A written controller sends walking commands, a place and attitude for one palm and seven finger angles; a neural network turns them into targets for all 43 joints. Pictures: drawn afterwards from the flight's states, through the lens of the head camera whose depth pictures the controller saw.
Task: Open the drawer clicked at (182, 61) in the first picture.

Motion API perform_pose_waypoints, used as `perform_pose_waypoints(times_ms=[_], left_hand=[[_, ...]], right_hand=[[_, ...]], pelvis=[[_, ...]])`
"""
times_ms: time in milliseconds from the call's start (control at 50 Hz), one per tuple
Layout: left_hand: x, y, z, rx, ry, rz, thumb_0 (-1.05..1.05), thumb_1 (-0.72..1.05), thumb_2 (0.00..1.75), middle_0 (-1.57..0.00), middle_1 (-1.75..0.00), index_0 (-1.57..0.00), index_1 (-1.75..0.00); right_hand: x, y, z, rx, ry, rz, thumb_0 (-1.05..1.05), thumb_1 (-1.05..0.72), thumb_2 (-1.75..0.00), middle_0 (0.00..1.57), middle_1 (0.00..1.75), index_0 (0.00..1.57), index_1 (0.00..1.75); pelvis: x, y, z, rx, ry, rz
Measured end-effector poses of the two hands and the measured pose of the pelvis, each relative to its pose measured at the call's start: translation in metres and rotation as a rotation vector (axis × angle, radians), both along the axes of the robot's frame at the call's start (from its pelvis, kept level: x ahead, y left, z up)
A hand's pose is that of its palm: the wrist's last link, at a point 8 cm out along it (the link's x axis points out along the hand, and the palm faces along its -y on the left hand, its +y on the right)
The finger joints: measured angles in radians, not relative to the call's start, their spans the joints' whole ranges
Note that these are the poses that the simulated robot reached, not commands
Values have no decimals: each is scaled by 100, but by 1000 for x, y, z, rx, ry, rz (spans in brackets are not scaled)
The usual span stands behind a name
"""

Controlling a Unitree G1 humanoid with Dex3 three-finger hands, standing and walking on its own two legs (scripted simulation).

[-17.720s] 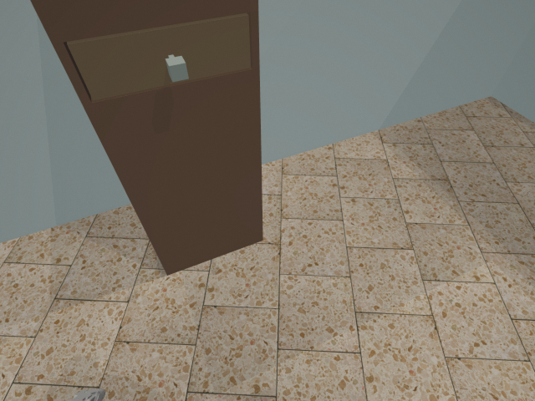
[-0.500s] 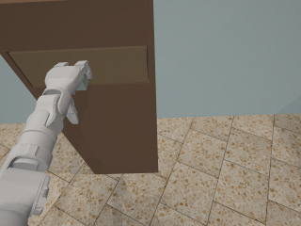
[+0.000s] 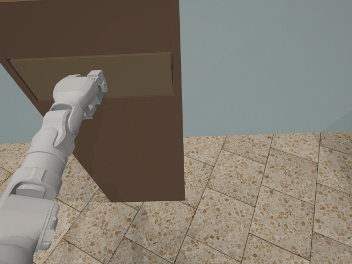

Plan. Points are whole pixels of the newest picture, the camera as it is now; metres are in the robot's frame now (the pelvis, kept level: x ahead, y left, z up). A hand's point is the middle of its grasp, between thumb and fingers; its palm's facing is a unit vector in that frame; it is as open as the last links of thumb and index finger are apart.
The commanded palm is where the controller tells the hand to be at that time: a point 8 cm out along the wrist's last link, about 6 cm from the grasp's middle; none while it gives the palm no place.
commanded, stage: close the thumb around the handle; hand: left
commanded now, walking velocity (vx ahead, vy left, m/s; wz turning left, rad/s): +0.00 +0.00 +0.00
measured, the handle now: (94, 88) +0.50 +0.21 +0.13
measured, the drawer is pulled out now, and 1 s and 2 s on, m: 0.00 0.01 0.06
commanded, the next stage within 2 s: pull the drawer open in 0.10 s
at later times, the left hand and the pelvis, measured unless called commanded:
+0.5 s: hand (87, 111) +0.44 +0.22 +0.11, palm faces -0.01 -0.05 -1.00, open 7.4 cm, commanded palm +0.39 +0.23 +0.17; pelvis +0.01 +0.00 +0.00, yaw -1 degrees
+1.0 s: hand (86, 113) +0.43 +0.22 +0.11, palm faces -0.03 -0.05 -1.00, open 7.4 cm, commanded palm +0.41 +0.23 +0.17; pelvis +0.01 +0.00 +0.00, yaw +1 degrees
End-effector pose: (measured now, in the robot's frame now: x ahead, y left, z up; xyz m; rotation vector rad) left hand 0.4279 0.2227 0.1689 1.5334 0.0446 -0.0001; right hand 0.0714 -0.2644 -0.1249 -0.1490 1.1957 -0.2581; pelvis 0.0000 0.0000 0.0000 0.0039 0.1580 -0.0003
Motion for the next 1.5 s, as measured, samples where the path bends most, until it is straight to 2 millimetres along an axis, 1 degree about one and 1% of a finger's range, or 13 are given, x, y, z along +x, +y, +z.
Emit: perform_pose_waypoints(times_ms=[280,440,520,620,780,880,940,1020,1260,1340,1420,1500], left_hand=[[-1,0,-3,3,-5,4,0,54,77,-41,-135,-22,-133],[-4,-1,-5,-3,-15,14,1,57,77,-41,-135,-20,-132],[-8,-1,-6,-10,-23,13,2,58,77,-41,-135,-18,-131],[-17,-1,-7,-22,-34,8,2,59,79,-42,-135,-15,-127],[-15,-1,-5,-13,-20,10,1,55,79,-42,-135,-20,-130],[-14,-1,-4,-8,-4,13,2,56,77,-42,-135,-21,-131],[-14,-1,-3,-10,1,14,2,56,76,-42,-135,-22,-131],[-14,-1,-3,-13,5,14,2,56,75,-42,-135,-22,-132],[-14,-1,-3,-8,-2,12,1,55,76,-42,-135,-23,-132],[-15,-2,-4,-6,-7,14,1,56,76,-41,-135,-21,-132],[-19,-2,-6,-10,-21,18,2,58,77,-41,-135,-18,-130],[-30,-2,-8,-20,-38,18,2,61,78,-41,-135,-15,-127]], right_hand=[[3,1,-1,2,-15,2,1,-90,-90,20,29,20,30],[9,2,2,21,-37,-15,1,-90,-90,20,29,20,30],[19,3,4,31,-59,-17,1,-91,-90,20,29,20,30],[41,5,6,35,-92,6,1,-91,-90,20,29,20,29],[73,9,7,15,-107,80,1,-91,-90,20,29,20,29],[81,12,9,21,-131,92,1,-91,-90,20,29,20,29],[79,12,9,23,-132,93,1,-91,-90,20,29,20,30],[70,11,7,21,-116,85,1,-90,-90,20,29,20,30],[19,-1,-1,6,-26,25,1,-90,-90,20,29,20,30],[6,-4,-1,9,-18,-2,1,-91,-90,20,29,20,30],[3,-4,1,20,-36,-29,1,-91,-90,20,29,20,29],[12,-2,4,34,-73,-34,1,-91,-90,20,29,20,29]], pelvis=[[-1,0,-1,-1,2,2],[5,1,1,1,0,-16],[11,2,2,2,-3,-25],[18,3,3,3,-8,-25],[19,1,2,2,-11,9],[17,-1,2,3,-15,15],[15,-3,2,4,-17,15],[12,-4,1,4,-17,16],[3,-5,0,2,-15,10],[1,-4,1,3,-15,-3],[3,-2,2,4,-16,-21],[7,0,3,5,-21,-35]])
